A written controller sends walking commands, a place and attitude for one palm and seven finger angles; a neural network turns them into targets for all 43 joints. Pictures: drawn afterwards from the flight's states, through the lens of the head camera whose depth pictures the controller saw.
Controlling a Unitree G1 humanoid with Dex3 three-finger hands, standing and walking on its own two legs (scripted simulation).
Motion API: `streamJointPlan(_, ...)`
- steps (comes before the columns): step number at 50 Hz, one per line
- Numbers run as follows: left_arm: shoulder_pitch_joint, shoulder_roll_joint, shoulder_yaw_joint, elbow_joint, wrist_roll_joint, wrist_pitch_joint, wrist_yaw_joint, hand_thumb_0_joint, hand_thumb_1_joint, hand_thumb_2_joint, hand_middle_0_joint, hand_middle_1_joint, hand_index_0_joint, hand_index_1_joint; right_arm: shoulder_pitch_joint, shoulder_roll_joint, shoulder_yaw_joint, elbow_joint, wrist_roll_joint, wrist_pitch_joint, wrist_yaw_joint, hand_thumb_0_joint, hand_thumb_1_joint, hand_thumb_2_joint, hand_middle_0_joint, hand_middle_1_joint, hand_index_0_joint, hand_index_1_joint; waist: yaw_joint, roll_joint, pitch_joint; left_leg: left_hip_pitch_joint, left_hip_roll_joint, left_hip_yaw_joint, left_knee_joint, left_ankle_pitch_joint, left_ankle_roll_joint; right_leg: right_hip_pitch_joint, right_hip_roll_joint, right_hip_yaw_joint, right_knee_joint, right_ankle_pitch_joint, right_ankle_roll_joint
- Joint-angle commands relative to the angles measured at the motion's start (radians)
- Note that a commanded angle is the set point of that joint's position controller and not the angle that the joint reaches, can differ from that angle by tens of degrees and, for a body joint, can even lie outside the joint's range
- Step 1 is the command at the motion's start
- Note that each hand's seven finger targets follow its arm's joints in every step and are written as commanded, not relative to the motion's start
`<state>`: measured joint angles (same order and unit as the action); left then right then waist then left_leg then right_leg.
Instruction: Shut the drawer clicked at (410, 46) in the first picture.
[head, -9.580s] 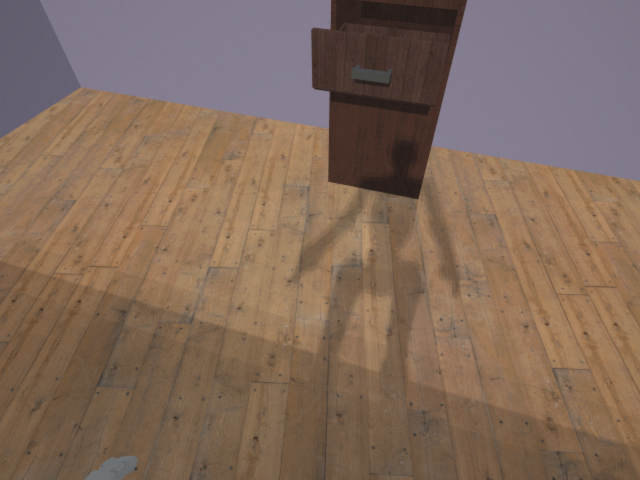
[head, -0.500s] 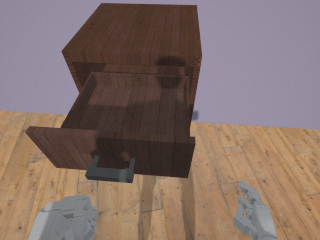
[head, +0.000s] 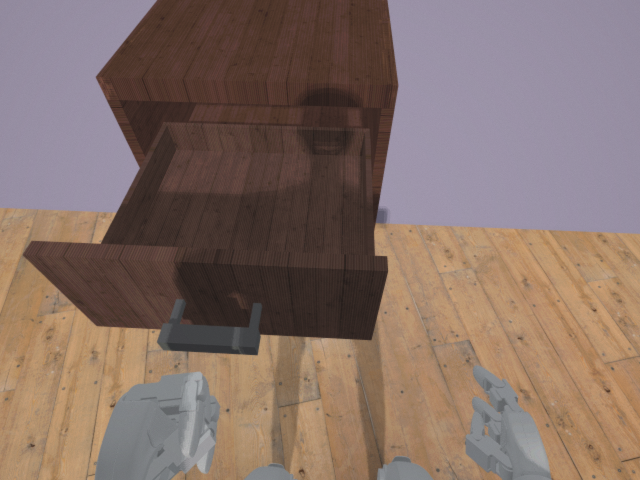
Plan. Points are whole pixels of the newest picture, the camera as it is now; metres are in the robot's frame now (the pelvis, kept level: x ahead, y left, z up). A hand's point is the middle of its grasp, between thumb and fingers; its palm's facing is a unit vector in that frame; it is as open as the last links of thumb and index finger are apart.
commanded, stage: bring the fist close to the handle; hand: left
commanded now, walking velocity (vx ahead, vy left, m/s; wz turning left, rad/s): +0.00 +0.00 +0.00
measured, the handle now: (214, 323) +0.30 +0.15 +0.03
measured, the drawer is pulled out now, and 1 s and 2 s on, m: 0.30 0.30 0.21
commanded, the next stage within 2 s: push the drawer shut in 0.96 s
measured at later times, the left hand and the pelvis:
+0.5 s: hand (233, 409) +0.20 +0.11 +0.04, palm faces +0.01 -1.00 -0.02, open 3.3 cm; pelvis +0.00 -0.01 -0.02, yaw +0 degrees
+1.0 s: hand (224, 406) +0.20 +0.12 +0.03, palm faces -0.01 -1.00 -0.02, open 3.3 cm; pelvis -0.01 +0.00 -0.03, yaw +0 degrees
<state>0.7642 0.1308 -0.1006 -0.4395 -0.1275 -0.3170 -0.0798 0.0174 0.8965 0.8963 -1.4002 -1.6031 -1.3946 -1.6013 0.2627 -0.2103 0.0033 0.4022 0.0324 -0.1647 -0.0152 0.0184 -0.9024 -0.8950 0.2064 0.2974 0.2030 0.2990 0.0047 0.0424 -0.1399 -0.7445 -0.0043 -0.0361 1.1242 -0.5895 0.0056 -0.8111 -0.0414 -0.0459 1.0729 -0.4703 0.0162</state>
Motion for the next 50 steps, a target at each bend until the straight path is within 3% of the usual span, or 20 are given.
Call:
streamJointPlan(1,0.067,0.059,0.047,-0.187,0.006,-0.070,0.023,0.000,0.900,0.900,-1.400,-1.600,-1.400,-1.600,-0.089,-0.103,-0.051,-0.193,-0.002,-0.045,-0.013,0.000,-0.900,-0.900,0.200,0.300,0.200,0.300,0.006,-0.057,-0.117,-0.032,-0.008,0.007,-0.196,0.275,0.010,0.188,0.033,-0.031,-0.130,0.146,-0.042)
streamJointPlan(5,0.015,0.037,0.017,-0.188,0.008,-0.113,0.040,0.000,0.900,0.900,-1.400,-1.600,-1.400,-1.600,-0.073,-0.102,-0.048,-0.186,-0.008,-0.045,-0.007,0.000,-0.900,-0.900,0.200,0.300,0.200,0.300,-0.012,-0.039,-0.134,-0.039,-0.008,0.007,-0.164,0.287,0.009,0.148,0.033,-0.030,-0.106,0.162,-0.041)
streamJointPlan(8,-0.041,0.028,0.006,-0.138,0.018,-0.143,0.041,0.000,0.900,0.900,-1.400,-1.600,-1.400,-1.600,-0.070,-0.110,-0.047,-0.176,-0.014,-0.048,-0.008,0.000,-0.900,-0.900,0.200,0.300,0.200,0.300,-0.030,-0.073,-0.125,-0.076,-0.007,0.005,-0.136,0.255,0.010,0.111,0.032,-0.023,-0.094,0.135,-0.039)
streamJointPlan(12,-0.057,0.034,0.018,-0.074,0.027,-0.148,0.032,0.000,0.900,0.900,-1.400,-1.600,-1.400,-1.600,-0.072,-0.115,-0.048,-0.168,-0.017,-0.043,-0.007,0.000,-0.900,-0.900,0.200,0.300,0.200,0.300,-0.023,-0.053,-0.164,-0.097,-0.010,0.008,-0.117,0.234,0.008,0.097,0.027,-0.012,-0.080,0.112,-0.042)
streamJointPlan(16,-0.084,0.052,0.034,-0.080,0.028,-0.133,0.036,0.000,0.900,0.900,-1.400,-1.600,-1.400,-1.600,-0.069,-0.118,-0.052,-0.174,-0.015,-0.029,-0.008,0.000,-0.900,-0.900,0.200,0.300,0.200,0.300,-0.016,-0.051,-0.234,-0.089,-0.009,0.010,-0.103,0.290,0.008,0.125,0.026,-0.009,-0.058,0.179,-0.044)
streamJointPlan(19,-0.124,0.043,0.036,-0.078,0.021,-0.137,0.050,0.000,0.900,0.900,-1.400,-1.600,-1.400,-1.600,-0.068,-0.112,-0.051,-0.169,-0.018,-0.024,-0.007,0.000,-0.900,-0.900,0.200,0.300,0.200,0.300,-0.021,-0.054,-0.240,-0.100,-0.009,0.010,-0.090,0.295,0.007,0.117,0.026,-0.009,-0.051,0.198,-0.043)
streamJointPlan(21,-0.128,0.060,0.066,-0.036,0.021,-0.141,0.059,0.000,0.900,0.900,-1.400,-1.600,-1.400,-1.600,-0.074,-0.112,-0.052,-0.161,-0.021,-0.016,-0.011,0.000,-0.900,-0.900,0.200,0.300,0.200,0.300,-0.022,-0.099,-0.232,-0.136,-0.009,0.012,-0.075,0.282,0.008,0.120,0.028,0.001,-0.052,0.193,-0.042)
streamJointPlan(22,-0.153,0.036,0.042,-0.016,0.024,-0.143,0.057,0.000,0.900,0.900,-1.400,-1.600,-1.400,-1.600,-0.074,-0.112,-0.049,-0.161,-0.023,-0.015,-0.010,0.000,-0.900,-0.900,0.200,0.300,0.200,0.300,-0.035,-0.101,-0.216,-0.149,-0.011,0.014,-0.068,0.262,0.009,0.107,0.026,0.005,-0.054,0.180,-0.039)
streamJointPlan(23,-0.182,0.054,0.063,0.005,0.022,-0.147,0.058,0.000,0.900,0.900,-1.400,-1.600,-1.400,-1.600,-0.073,-0.113,-0.049,-0.152,-0.023,-0.013,-0.010,0.000,-0.900,-0.900,0.200,0.300,0.200,0.300,-0.037,-0.103,-0.200,-0.169,-0.011,0.015,-0.059,0.240,0.007,0.094,0.024,0.012,-0.058,0.156,-0.038)
streamJointPlan(28,-0.247,0.071,0.090,0.059,0.012,-0.165,0.033,0.000,0.900,0.900,-1.400,-1.600,-1.400,-1.600,-0.079,-0.121,-0.047,-0.140,-0.024,-0.011,-0.011,0.000,-0.900,-0.900,0.200,0.300,0.200,0.300,-0.038,-0.081,-0.221,-0.203,-0.013,0.017,-0.033,0.210,0.008,0.074,0.020,0.030,-0.050,0.111,-0.040)
streamJointPlan(32,-0.203,0.086,0.098,-0.041,-0.018,-0.172,0.016,0.000,0.900,0.900,-1.400,-1.600,-1.400,-1.600,-0.074,-0.120,-0.051,-0.153,-0.017,-0.017,-0.010,0.000,-0.900,-0.900,0.200,0.300,0.200,0.300,-0.014,0.000,-0.324,-0.123,-0.013,0.021,-0.058,0.297,0.009,0.130,0.021,0.014,-0.037,0.208,-0.046)
streamJointPlan(34,-0.201,0.086,0.099,-0.042,-0.026,-0.164,0.015,0.000,0.900,0.900,-1.400,-1.600,-1.400,-1.600,-0.068,-0.119,-0.051,-0.149,-0.017,-0.014,-0.011,0.000,-0.900,-0.900,0.200,0.300,0.200,0.300,-0.021,-0.021,-0.323,-0.124,-0.012,0.019,-0.059,0.311,0.009,0.143,0.022,0.011,-0.040,0.234,-0.043)
streamJointPlan(37,-0.187,0.066,0.091,0.014,-0.023,-0.146,0.018,0.000,0.900,0.900,-1.400,-1.600,-1.400,-1.600,-0.071,-0.120,-0.053,-0.142,-0.015,-0.008,-0.012,0.000,-0.900,-0.900,0.200,0.300,0.200,0.300,-0.037,-0.058,-0.266,-0.150,-0.010,0.015,-0.057,0.295,0.008,0.119,0.025,0.006,-0.045,0.222,-0.039)
streamJointPlan(41,-0.193,0.054,0.079,0.069,-0.015,-0.124,0.017,0.000,0.900,0.900,-1.400,-1.600,-1.400,-1.600,-0.082,-0.126,-0.053,-0.146,-0.015,0.000,-0.013,0.000,-0.900,-0.900,0.200,0.300,0.200,0.300,-0.045,-0.106,-0.198,-0.189,-0.010,0.010,-0.061,0.221,0.008,0.081,0.025,0.005,-0.063,0.127,-0.037)
streamJointPlan(44,-0.226,0.078,0.094,0.047,-0.012,-0.134,0.013,0.000,0.900,0.900,-1.400,-1.600,-1.400,-1.600,-0.079,-0.131,-0.049,-0.157,-0.016,0.000,-0.016,0.000,-0.900,-0.900,0.200,0.300,0.200,0.300,-0.041,-0.084,-0.207,-0.192,-0.014,0.012,-0.061,0.187,0.010,0.068,0.022,0.012,-0.066,0.072,-0.037)
streamJointPlan(46,-0.246,0.099,0.102,-0.004,-0.010,-0.153,0.020,0.000,0.900,0.900,-1.400,-1.600,-1.400,-1.600,-0.082,-0.130,-0.049,-0.158,-0.019,-0.005,-0.019,0.000,-0.900,-0.900,0.200,0.300,0.200,0.300,-0.032,-0.037,-0.234,-0.161,-0.011,0.009,-0.064,0.218,0.010,0.061,0.025,0.003,-0.044,0.102,-0.042)
streamJointPlan(48,-0.260,0.092,0.092,-0.037,-0.015,-0.173,0.024,0.000,0.900,0.900,-1.400,-1.600,-1.400,-1.600,-0.070,-0.125,-0.045,-0.153,-0.021,-0.012,-0.016,0.000,-0.900,-0.900,0.200,0.300,0.200,0.300,-0.031,0.004,-0.267,-0.128,-0.011,0.005,-0.067,0.261,0.007,0.066,0.024,-0.004,-0.031,0.142,-0.046)
streamJointPlan(50,-0.239,0.066,0.069,-0.037,-0.020,-0.179,0.029,0.000,0.900,0.900,-1.400,-1.600,-1.400,-1.600,-0.066,-0.124,-0.044,-0.156,-0.022,-0.013,-0.012,0.000,-0.900,-0.900,0.200,0.300,0.200,0.300,-0.034,-0.006,-0.268,-0.118,-0.009,0.003,-0.069,0.284,0.005,0.064,0.027,-0.014,-0.027,0.162,-0.045)
